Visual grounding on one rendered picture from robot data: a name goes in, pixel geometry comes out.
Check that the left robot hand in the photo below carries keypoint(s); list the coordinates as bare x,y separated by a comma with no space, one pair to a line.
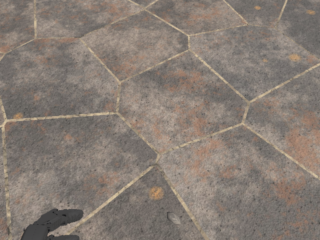
49,222

